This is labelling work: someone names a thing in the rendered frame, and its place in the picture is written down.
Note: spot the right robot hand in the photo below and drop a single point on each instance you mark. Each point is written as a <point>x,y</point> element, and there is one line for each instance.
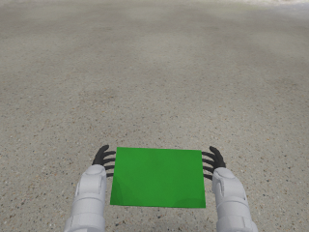
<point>218,161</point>

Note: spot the robot left forearm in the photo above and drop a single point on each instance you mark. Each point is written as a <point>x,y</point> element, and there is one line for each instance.
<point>88,202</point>

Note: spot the left robot hand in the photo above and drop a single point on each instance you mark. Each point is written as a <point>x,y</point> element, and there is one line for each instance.
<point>99,159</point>

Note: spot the carton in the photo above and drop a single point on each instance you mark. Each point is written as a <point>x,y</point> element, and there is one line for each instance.
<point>164,178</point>

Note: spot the robot right forearm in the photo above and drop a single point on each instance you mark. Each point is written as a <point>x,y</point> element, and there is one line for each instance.
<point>231,203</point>

